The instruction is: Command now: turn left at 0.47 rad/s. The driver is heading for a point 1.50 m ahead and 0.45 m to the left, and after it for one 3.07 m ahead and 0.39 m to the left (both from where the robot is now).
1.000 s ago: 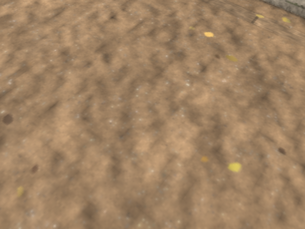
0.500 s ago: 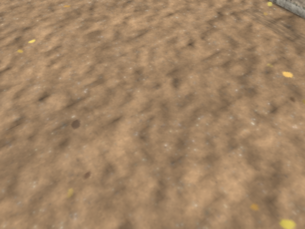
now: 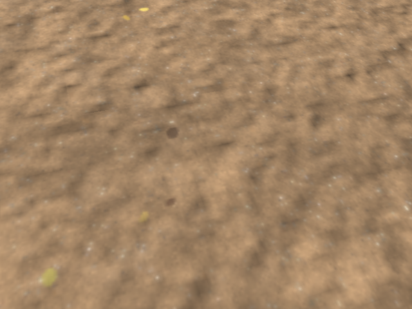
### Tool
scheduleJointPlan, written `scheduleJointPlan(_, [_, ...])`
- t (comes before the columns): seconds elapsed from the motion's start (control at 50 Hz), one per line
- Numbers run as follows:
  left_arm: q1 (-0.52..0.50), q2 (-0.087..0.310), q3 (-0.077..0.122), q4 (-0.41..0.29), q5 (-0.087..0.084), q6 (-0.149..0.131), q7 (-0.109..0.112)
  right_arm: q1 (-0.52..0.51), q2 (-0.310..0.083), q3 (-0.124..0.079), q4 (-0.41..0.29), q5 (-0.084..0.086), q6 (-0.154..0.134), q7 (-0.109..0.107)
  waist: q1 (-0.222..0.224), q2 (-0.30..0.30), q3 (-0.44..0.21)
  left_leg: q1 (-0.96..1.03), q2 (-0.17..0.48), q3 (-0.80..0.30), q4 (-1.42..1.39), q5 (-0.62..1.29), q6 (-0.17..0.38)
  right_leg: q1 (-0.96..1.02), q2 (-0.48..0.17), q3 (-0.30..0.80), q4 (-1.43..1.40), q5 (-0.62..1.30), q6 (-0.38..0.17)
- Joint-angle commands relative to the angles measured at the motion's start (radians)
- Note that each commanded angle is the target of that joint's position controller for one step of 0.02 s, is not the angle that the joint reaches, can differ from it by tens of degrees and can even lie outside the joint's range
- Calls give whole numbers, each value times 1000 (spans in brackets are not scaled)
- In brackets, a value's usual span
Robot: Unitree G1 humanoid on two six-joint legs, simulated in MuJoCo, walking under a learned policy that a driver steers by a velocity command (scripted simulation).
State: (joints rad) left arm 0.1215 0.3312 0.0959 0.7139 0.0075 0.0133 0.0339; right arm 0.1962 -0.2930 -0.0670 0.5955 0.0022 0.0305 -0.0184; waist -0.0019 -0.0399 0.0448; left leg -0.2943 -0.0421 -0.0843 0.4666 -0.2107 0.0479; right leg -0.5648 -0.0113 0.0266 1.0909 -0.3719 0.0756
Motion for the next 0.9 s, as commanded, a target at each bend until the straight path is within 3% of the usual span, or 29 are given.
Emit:
scheduleJointPlan(0.02, [-12, 51, 7, -64, -4, -12, -3, -43, -146, -38, -68, -1, -15, -14, 3, 175, -150, 169, 219, -216, -108, 324, 173, -19, -9, 24, -108, 53, 11])
scheduleJointPlan(0.16, [-27, 49, -4, -81, -14, -20, -23, -45, -147, -26, -40, -9, -6, 4, -30, 195, -110, 88, 229, -298, -84, 215, 188, 172, -4, 9, -374, -13, -14])
scheduleJointPlan(0.2, [9, 31, -9, -72, -13, -29, -31, -73, -122, -14, -33, -1, -6, 6, 4, 180, -110, 71, 204, -301, -52, 228, 163, 269, 2, -3, -548, 77, -32])
scheduleJointPlan(0.22, [34, 19, -13, -65, -4, -35, -35, -71, -101, -5, -26, 4, -7, 6, 27, 161, -113, 45, 177, -288, -41, 206, 127, 359, -1, -3, -693, 220, -47])
scheduleJointPlan(0.24, [49, 50, -11, -70, 15, -40, -34, -35, -74, 3, -16, -7, -15, 5, 14, 109, -135, 1, 137, -262, -11, 118, 70, 458, -74, 63, -715, 362, -72])
scheduleJointPlan(0.26, [48, 128, 1, -83, 26, -40, -29, 29, -64, 5, -8, -26, -24, 8, -43, -55, -152, -49, 39, -162, 92, -51, 12, 502, -204, 173, -691, 559, -135])
scheduleJointPlan(0.28, [2, 89, -11, -67, 28, -40, -32, 21, -66, 2, -9, -22, -26, 5, -67, -173, -134, 1, 12, -75, 70, -149, -34, 369, -249, 245, -727, 448, -234])
scheduleJointPlan(0.3, [-49, 30, -28, -88, 20, -45, -37, 3, -94, -4, 3, -27, -24, 1, -58, -136, -109, 53, 34, -71, 50, -102, -55, 331, -209, 217, -745, 331, -227])
scheduleJointPlan(0.34, [-26, 38, -29, -84, 14, -52, -37, -47, -86, -7, 6, -25, -11, 0, -22, -102, -90, 67, 28, -71, 36, -9, -47, 323, -127, 141, -728, 194, -153])
scheduleJointPlan(0.38, [-8, 47, -29, -80, 12, -59, -33, -40, -72, -6, 11, -20, -6, 5, -16, -61, -65, 59, 37, -88, 16, 30, -31, 319, -100, 105, -711, 149, -124])
scheduleJointPlan(0.52, [30, 21, -40, -87, 7, -49, -26, -16, -49, -6, 47, -15, -21, 4, 10, 49, -67, 40, 48, -109, -2, 88, -29, 358, -60, 60, -651, 176, -119])
scheduleJointPlan(0.9, [67, -4, -51, -37, 2, -57, -32, 22, -34, -8, 110, -12, -17, -23, 0, 40, -54, 106, 55, -108, 6, 151, -46, 332, -38, 49, -666, 201, -118])
